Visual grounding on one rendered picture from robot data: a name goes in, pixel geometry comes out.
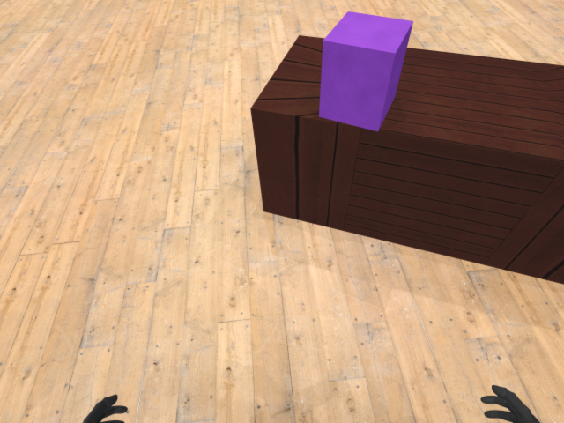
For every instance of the pedestal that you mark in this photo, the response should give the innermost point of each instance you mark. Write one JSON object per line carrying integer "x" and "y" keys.
{"x": 468, "y": 162}

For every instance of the carton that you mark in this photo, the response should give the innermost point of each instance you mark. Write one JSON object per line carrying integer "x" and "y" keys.
{"x": 363, "y": 56}

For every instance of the robot left hand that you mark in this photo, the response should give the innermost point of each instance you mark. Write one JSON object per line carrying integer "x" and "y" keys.
{"x": 104, "y": 409}

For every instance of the robot right hand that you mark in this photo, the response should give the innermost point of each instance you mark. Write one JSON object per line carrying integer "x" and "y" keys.
{"x": 519, "y": 412}

